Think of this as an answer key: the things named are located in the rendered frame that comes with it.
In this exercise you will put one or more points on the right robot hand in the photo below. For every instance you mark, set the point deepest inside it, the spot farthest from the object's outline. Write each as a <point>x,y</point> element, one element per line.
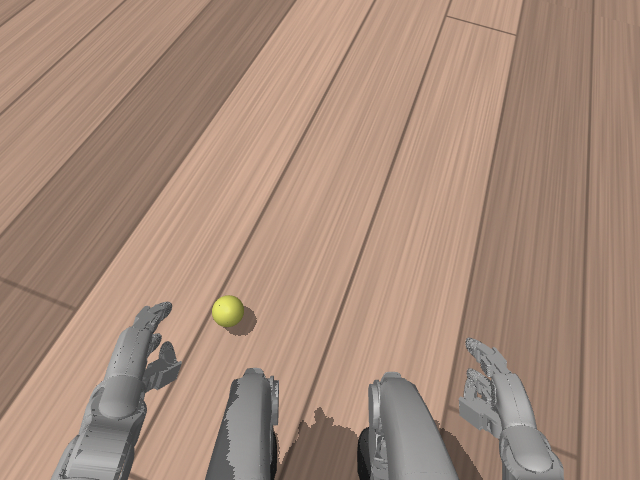
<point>504,402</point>

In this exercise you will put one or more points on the ball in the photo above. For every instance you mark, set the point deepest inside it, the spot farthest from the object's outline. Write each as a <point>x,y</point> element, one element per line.
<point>228,311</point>

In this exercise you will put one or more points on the left robot hand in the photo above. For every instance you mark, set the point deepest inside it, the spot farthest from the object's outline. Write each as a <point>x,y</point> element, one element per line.
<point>135,344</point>

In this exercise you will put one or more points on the left robot arm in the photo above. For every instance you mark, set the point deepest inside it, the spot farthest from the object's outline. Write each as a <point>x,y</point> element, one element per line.
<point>109,431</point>

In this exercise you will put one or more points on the right robot arm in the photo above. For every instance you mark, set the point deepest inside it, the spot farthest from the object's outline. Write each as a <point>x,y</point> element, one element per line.
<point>526,455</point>

